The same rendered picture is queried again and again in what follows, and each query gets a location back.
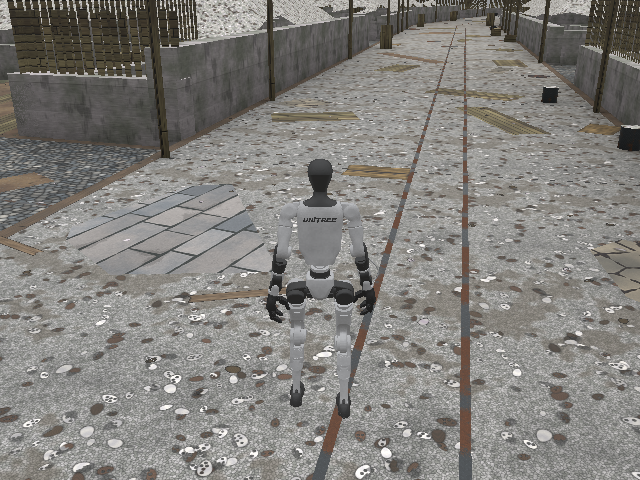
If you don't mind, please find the left robot upper arm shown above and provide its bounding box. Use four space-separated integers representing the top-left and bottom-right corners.
276 202 299 259

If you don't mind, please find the right robot upper arm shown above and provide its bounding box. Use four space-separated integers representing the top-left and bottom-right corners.
341 202 365 257

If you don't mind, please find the right robot hand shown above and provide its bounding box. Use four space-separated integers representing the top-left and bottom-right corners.
353 287 376 315

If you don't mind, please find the robot left foot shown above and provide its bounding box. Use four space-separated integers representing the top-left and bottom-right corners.
290 381 305 407

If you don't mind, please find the humanoid robot torso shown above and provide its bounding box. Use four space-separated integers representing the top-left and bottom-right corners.
297 197 344 300

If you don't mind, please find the left robot forearm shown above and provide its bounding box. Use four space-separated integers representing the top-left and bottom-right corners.
268 244 287 296

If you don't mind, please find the left robot hand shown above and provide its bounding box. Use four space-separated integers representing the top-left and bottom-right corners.
266 294 290 323

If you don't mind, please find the right robot forearm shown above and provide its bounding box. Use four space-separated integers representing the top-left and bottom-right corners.
355 242 374 291

